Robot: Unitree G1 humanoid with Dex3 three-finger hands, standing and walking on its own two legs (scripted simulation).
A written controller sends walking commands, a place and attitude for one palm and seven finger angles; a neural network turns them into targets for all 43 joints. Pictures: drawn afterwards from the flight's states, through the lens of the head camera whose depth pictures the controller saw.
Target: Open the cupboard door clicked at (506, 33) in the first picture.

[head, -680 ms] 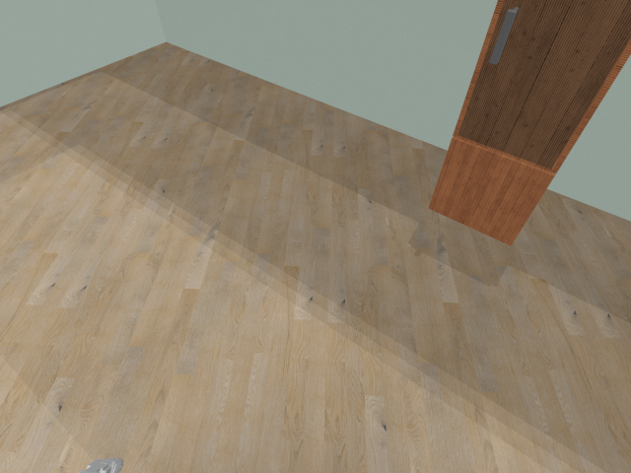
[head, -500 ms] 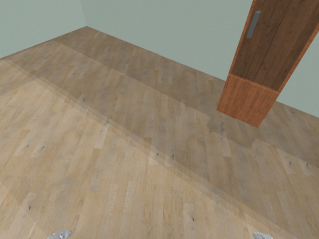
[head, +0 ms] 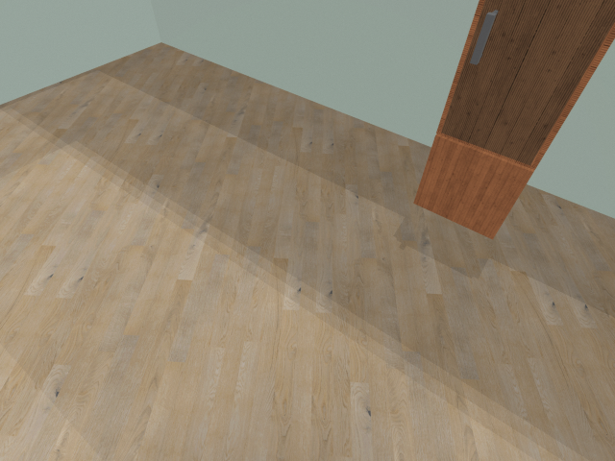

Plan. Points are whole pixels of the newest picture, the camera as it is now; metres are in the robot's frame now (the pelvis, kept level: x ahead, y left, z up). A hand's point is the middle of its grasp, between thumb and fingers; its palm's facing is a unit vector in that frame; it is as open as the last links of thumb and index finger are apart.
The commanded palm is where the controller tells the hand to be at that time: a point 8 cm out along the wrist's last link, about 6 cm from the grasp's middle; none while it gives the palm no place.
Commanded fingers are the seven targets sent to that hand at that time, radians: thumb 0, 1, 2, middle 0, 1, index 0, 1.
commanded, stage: stand and wait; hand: left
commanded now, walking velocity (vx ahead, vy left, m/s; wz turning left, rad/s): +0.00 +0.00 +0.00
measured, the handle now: (484, 37) +1.31 -0.48 +0.03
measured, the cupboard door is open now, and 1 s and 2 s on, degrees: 0 0 0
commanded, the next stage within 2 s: look at it before walking up in 0.16 s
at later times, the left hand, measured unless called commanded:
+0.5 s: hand out of the picture +0.08 +0.24 -0.15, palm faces -0.03 -0.94 -0.34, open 7.4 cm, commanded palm none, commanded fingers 0.00 0.90 0.90 -0.20 -0.30 -0.20 -0.30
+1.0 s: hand out of the picture +0.07 +0.23 -0.16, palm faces -0.04 -0.95 -0.32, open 7.4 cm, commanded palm none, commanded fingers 0.00 0.90 0.90 -0.20 -0.30 -0.20 -0.30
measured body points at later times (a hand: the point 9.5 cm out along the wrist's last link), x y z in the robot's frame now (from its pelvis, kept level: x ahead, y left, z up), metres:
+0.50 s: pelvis +0.00 +0.00 +0.00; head +0.00 +0.00 +0.45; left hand +0.08 +0.29 -0.13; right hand +0.08 -0.30 -0.13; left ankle -0.01 +0.12 -0.74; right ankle -0.01 -0.12 -0.74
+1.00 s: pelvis +0.01 -0.01 +0.00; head +0.01 +0.00 +0.45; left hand +0.07 +0.28 -0.14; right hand +0.08 -0.29 -0.14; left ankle -0.01 +0.12 -0.74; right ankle -0.01 -0.12 -0.74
